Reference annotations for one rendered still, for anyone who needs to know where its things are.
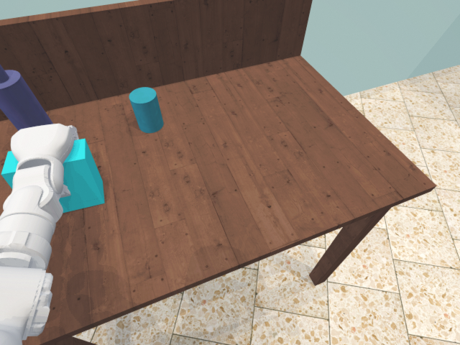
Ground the table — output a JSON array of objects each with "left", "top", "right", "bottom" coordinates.
[{"left": 0, "top": 0, "right": 437, "bottom": 345}]

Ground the sponge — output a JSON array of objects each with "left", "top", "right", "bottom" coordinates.
[{"left": 1, "top": 139, "right": 105, "bottom": 213}]

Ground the robot left forearm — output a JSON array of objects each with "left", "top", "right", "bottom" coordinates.
[{"left": 0, "top": 155, "right": 64, "bottom": 270}]

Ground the left robot hand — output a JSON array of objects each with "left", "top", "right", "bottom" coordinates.
[{"left": 11, "top": 124, "right": 79, "bottom": 198}]

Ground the left robot upper arm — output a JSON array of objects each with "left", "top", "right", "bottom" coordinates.
[{"left": 0, "top": 266, "right": 53, "bottom": 345}]

